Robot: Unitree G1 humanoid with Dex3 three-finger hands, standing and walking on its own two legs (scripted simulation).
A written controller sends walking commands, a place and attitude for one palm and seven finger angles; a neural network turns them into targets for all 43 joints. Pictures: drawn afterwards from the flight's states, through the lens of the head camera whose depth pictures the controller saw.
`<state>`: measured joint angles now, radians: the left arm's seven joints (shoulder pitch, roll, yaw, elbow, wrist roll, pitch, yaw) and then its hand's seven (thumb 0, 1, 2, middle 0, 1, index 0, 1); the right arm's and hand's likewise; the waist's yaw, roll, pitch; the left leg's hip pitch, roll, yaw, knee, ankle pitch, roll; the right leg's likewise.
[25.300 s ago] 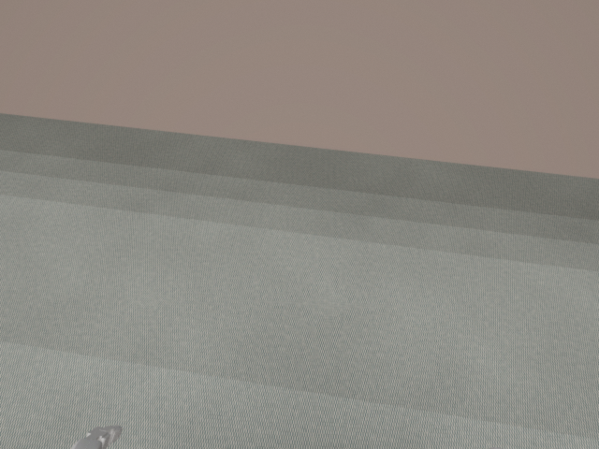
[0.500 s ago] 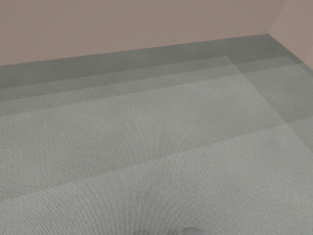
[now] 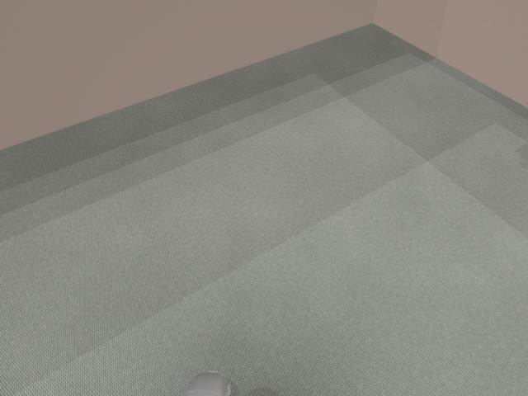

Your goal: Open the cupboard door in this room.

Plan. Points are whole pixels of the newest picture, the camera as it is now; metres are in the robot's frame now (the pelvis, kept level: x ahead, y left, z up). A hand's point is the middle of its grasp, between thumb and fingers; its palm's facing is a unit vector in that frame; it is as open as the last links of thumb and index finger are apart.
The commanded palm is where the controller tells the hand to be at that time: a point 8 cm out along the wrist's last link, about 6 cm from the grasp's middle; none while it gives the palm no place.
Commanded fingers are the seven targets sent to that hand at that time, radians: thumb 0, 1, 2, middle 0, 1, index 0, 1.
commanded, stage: turn or walk to find it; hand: left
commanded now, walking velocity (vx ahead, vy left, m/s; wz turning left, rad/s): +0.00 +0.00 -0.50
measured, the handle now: out of the picture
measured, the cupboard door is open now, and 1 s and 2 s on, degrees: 0 0 0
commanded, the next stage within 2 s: none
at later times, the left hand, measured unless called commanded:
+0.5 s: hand out of the picture +0.11 +0.25 -0.17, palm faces -0.20 -0.95 -0.22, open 7.4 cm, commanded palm none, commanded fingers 0.00 0.90 0.90 -0.20 -0.30 -0.20 -0.30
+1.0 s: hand out of the picture +0.14 +0.11 -0.15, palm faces -0.44 -0.87 -0.23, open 7.4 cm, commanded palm none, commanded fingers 0.00 0.90 0.90 -0.20 -0.30 -0.20 -0.30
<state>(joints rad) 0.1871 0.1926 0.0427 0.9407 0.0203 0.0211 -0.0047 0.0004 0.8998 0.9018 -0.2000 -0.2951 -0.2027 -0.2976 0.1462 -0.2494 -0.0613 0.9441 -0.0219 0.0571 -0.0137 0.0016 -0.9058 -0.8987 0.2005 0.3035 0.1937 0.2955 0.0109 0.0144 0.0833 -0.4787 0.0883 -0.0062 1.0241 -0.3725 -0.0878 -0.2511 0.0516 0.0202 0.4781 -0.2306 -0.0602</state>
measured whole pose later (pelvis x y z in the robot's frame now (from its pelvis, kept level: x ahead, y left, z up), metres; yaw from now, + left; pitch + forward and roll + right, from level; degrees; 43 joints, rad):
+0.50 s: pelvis +0.00 +0.05 +0.00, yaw -15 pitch +0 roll -2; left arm 0.20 0.28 0.09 0.96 0.02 0.08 -0.02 0.00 0.91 0.90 -0.19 -0.29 -0.20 -0.30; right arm 0.23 -0.16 -0.03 0.94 -0.02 0.00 -0.02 0.00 -0.90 -0.90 0.21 0.30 0.20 0.30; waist 0.02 -0.04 0.08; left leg -0.18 0.10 0.20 0.47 -0.29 0.02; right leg -0.48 -0.05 0.01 1.13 -0.39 0.09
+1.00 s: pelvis +0.00 -0.03 +0.01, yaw -30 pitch +0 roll +1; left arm 0.25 0.17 0.04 0.97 0.02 -0.03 -0.02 0.00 0.90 0.90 -0.20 -0.29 -0.20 -0.30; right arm 0.21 -0.26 -0.07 0.96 -0.04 0.04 0.02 0.00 -0.91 -0.90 0.20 0.30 0.19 0.30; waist 0.01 0.03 0.04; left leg -0.52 0.13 0.02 1.07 -0.27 -0.09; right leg -0.17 0.06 0.00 0.39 -0.23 -0.08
